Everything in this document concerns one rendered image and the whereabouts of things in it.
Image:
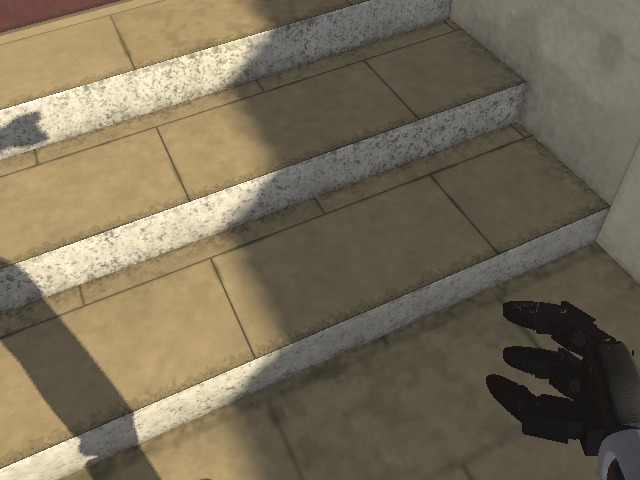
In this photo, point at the right robot hand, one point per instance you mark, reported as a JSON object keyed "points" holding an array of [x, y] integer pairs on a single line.
{"points": [[605, 384]]}

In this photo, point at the robot right forearm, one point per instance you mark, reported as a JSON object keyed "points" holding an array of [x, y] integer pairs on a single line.
{"points": [[619, 456]]}

